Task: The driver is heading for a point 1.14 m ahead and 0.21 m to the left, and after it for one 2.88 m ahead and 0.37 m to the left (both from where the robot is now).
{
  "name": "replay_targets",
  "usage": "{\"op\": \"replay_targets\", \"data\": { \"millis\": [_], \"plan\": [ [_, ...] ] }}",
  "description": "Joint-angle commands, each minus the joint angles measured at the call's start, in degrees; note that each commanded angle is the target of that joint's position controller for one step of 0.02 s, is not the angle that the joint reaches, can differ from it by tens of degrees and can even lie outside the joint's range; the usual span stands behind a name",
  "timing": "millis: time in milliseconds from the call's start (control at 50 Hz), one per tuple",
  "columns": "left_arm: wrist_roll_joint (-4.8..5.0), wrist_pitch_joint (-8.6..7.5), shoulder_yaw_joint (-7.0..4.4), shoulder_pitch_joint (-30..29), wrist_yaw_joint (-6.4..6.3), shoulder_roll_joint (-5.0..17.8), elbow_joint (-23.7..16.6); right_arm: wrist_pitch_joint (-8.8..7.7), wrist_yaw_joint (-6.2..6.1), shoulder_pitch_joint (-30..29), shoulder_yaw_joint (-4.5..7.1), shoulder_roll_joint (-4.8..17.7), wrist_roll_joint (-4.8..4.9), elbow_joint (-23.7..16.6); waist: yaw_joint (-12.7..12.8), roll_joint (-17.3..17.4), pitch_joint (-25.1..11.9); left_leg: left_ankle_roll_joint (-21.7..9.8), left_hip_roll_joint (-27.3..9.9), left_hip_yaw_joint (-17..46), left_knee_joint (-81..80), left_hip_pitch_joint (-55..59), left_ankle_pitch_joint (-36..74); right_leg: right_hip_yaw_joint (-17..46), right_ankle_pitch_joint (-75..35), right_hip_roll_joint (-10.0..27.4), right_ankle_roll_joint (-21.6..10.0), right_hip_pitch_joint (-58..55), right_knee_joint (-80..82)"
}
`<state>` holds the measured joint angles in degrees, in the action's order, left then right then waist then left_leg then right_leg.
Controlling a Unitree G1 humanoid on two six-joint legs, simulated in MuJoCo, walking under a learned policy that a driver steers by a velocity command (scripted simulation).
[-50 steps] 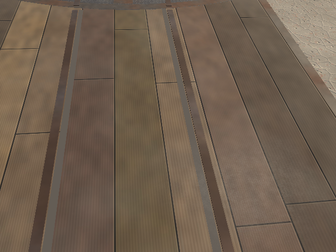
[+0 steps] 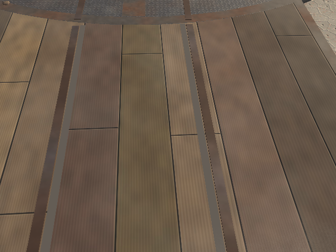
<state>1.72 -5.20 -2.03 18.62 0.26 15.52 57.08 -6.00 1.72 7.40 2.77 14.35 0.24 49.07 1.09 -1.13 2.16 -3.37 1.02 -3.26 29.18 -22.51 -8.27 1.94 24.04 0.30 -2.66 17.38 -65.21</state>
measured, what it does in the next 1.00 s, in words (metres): walks ahead: right foot, then left foot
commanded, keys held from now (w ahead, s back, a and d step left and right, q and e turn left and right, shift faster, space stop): w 0.70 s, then w+q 0.30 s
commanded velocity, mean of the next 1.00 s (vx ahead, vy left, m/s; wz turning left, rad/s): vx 0.50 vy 0.00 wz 0.08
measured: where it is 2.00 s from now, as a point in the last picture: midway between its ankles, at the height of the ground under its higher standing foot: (151, 129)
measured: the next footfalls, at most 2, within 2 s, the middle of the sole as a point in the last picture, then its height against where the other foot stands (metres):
right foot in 0.44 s outside the picture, level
left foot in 1.00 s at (152, 190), level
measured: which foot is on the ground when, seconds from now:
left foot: down 0.00-0.46, up 0.48-0.98, down 1.00-1.00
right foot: up 0.00-0.42, down 0.44-1.00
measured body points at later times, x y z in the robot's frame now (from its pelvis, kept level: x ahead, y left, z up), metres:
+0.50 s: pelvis +0.28 -0.05 -0.01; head +0.32 -0.06 +0.44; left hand +0.47 +0.20 -0.11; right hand +0.26 -0.32 -0.15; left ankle +0.10 +0.09 -0.68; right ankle +0.38 -0.14 -0.73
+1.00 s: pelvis +0.56 -0.02 -0.01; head +0.59 -0.01 +0.44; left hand +0.52 +0.26 -0.15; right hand +0.78 -0.24 -0.11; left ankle +0.68 +0.08 -0.73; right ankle +0.38 -0.15 -0.73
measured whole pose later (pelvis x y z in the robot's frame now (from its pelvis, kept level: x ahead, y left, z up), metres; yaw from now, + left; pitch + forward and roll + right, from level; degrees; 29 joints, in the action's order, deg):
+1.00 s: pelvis +0.56 -0.02 -0.01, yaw +6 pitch +2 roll -2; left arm 0.3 -2.9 -3.8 19.6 -1.1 15.6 57.6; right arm -4.0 3.0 3.1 3.1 14.0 1.2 46.1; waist 2.8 0.9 1.0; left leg -6.3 -0.6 -2.8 31.2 -29.2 -4.4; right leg -9.2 26.4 0.6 0.7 -5.5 -21.4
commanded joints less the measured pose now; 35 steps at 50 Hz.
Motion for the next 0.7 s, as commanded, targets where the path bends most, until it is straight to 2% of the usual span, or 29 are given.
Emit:
{"op": "replay_targets", "data": {
  "millis": [20, 60, 120, 160, 240, 320, 380, 400, 420, 440, 460, 480, 500, 520, 540, 560, 580, 600, 620, 660, 700],
  "plan": [
    [-0.38, -1.25, -1.79, -2.35, -0.42, 6.37, -4.46, -0.59, -0.08, 4.77, 1.14, 5.54, -0.93, -1.05, -1.77, 4.62, -5.17, -9.60, -15.62, 20.09, -17.09, 18.88, 6.02, 2.84, -6.62, 7.37, -0.60, 18.38, -2.39],
    [-0.67, 0.16, -1.54, -0.92, -0.45, 3.64, -4.04, -0.83, 0.13, 5.49, 1.20, 5.65, -0.67, -0.20, -0.34, 4.80, -4.11, -10.16, -14.40, 16.57, -19.85, 15.08, 8.92, 2.15, -8.14, 7.90, 0.17, 15.66, 1.04],
    [-1.27, 1.05, -1.61, -5.57, -0.65, 3.32, -5.88, -0.85, -0.65, 7.85, 1.84, 7.94, -0.47, 1.20, -0.53, 3.69, -1.32, -10.87, -14.20, 12.92, -22.42, 14.22, 11.66, 1.48, -14.05, 8.50, 1.85, 20.18, 8.76],
    [-1.52, 0.92, -1.62, -9.67, -0.48, 3.06, -7.23, -0.40, -1.28, 9.37, 1.88, 8.21, -0.30, 1.94, -1.47, 3.75, -0.34, -9.96, -13.15, 10.50, -23.16, 15.01, 11.40, 1.03, -20.58, 8.24, 2.52, 21.85, 15.87],
    [-1.15, 0.30, -1.06, -17.73, 0.21, 1.94, -9.30, 0.03, -1.92, 12.84, 1.93, 8.87, 0.25, 3.56, -4.00, 4.16, 1.31, -8.02, -11.19, 6.37, -23.76, 15.45, 9.38, -1.55, -30.18, 5.69, 2.57, 18.49, 28.82],
    [-0.64, -0.17, -0.84, -23.41, 1.29, 2.46, -11.62, 1.00, -2.11, 16.50, 2.21, 9.15, 0.64, 5.87, -5.35, 4.33, 2.98, -7.74, -14.27, 6.80, -21.17, 22.95, 10.23, -1.28, -27.96, 4.76, 1.30, 20.38, 34.12],
    [-0.52, -0.73, -1.34, -22.69, 2.15, 4.17, -12.30, 1.91, -2.50, 15.90, 2.74, 10.02, 0.83, 6.32, -3.43, 5.27, 1.77, -6.47, -16.50, 7.39, -16.74, 27.93, 17.14, -1.65, -21.90, 3.72, -0.84, 17.73, 36.38],
    [-0.53, -0.86, -1.90, -19.83, 2.19, 5.30, -11.68, 2.19, -2.56, 14.81, 2.89, 10.53, 0.82, 6.07, -1.56, 6.16, -0.13, -5.80, -16.19, 6.86, -13.32, 28.20, 25.04, -2.97, -20.09, 2.24, -1.69, 12.76, 36.81],
    [-0.66, -0.88, -2.96, -13.26, 2.03, 6.91, -9.71, 2.55, -2.59, 13.59, 2.75, 10.27, 0.76, 5.77, 2.09, 6.17, -4.00, -4.64, -14.15, 5.00, -5.68, 26.95, 33.51, -4.75, -20.33, 0.29, -2.99, 3.46, 37.95],
    [-0.92, -0.81, -4.43, -3.05, 1.58, 9.96, -6.58, 2.73, -2.66, 13.64, 2.01, 8.59, 0.28, 5.09, 5.98, 4.65, -10.74, -2.85, -10.94, 2.77, 6.68, 20.25, 31.62, -2.82, -21.68, 1.99, -5.14, -11.84, 36.34],
    [-2.03, -0.53, -5.84, 5.70, 1.11, 15.71, -5.04, 2.00, -2.24, 18.72, 0.38, 3.78, -0.51, 3.64, 5.60, -6.18, -20.06, 0.95, -3.94, 0.02, 28.85, -0.59, 10.59, 18.74, -18.43, 16.60, -12.80, -34.89, 36.31],
    [-1.21, -0.13, -5.20, 7.13, 1.27, 13.79, -4.28, 0.60, -1.89, 20.09, -0.49, 1.42, 0.16, 4.45, 5.18, -14.24, -24.91, 2.48, 2.76, 5.66, 42.18, -13.85, -24.30, 39.61, -9.88, 23.05, -18.03, -42.03, 46.26],
    [-0.70, -0.28, -3.90, 3.18, 1.31, 10.07, -4.85, -0.60, -1.58, 15.33, 1.02, 7.39, 1.78, 3.43, 5.48, -9.59, -17.43, 1.15, -1.06, 10.05, 47.47, -20.11, -23.61, 34.82, -5.28, 20.90, -15.07, -36.45, 48.07],
    [-0.96, -0.35, -3.28, -1.56, 1.14, 7.78, -6.13, -1.23, -1.55, 10.77, 1.27, 8.59, 2.59, 2.07, 4.28, -6.68, -11.12, 0.18, -4.18, 8.51, 46.55, -21.34, -18.57, 26.46, -7.20, 18.88, -12.78, -28.41, 49.07],
    [-1.42, -0.52, -2.70, -5.65, 1.28, 6.13, -6.75, -1.18, -1.92, 8.51, 1.44, 8.23, 2.07, 1.75, 2.39, -2.67, -6.45, 0.28, -6.81, 7.14, 42.63, -19.18, -13.61, 20.28, -11.77, 16.56, -11.51, -19.65, 51.19],
    [-1.92, -0.82, -2.19, -7.93, 1.39, 4.38, -7.05, -0.60, -2.29, 8.39, 1.94, 7.95, 1.24, 1.88, 0.49, -2.73, -4.41, 0.42, -8.69, 7.39, 38.78, -15.71, -10.50, 16.15, -15.40, 14.54, -10.42, -13.80, 52.95],
    [-2.27, -0.92, -2.02, -8.61, 1.53, 3.90, -6.82, 0.19, -2.34, 9.68, 1.89, 6.57, 0.93, 2.21, -0.92, -3.55, -3.78, 0.67, -9.44, 7.48, 37.11, -12.42, -8.78, 13.79, -17.06, 13.45, -10.19, -10.12, 54.70],
    [-2.18, -1.08, -2.11, -8.23, 1.58, 4.17, -6.41, 0.86, -2.39, 10.56, 1.73, 5.12, 0.79, 2.43, -1.61, -3.54, -3.50, 1.02, -9.74, 7.21, 35.49, -10.91, -8.02, 12.14, -18.68, 13.00, -10.59, -8.12, 56.07],
    [-2.02, -1.27, -2.29, -7.42, 1.45, 4.97, -5.85, 1.35, -2.46, 10.36, 1.65, 4.39, 0.66, 2.23, -1.97, -3.21, -2.79, 1.53, -10.01, 6.81, 33.80, -11.09, -6.88, 10.46, -20.72, 12.84, -11.11, -6.88, 57.20],
    [-1.97, -1.39, -2.71, -5.63, 0.77, 6.67, -4.93, 1.75, -2.66, 6.88, 1.82, 4.67, 0.26, 0.83, -1.67, -2.00, -1.17, 2.72, -10.31, 6.53, 28.38, -14.51, -2.04, 8.12, -23.74, 12.72, -11.63, -7.07, 58.71],
    [-1.80, -1.10, -2.79, -3.88, 0.09, 7.18, -4.20, 1.64, -2.52, 3.01, 1.82, 4.47, -0.01, -0.41, -0.75, -1.55, -0.37, 3.45, -10.13, 6.20, 21.52, -16.69, 4.54, 5.74, -25.70, 11.88, -10.82, -8.56, 59.19]
  ]
}}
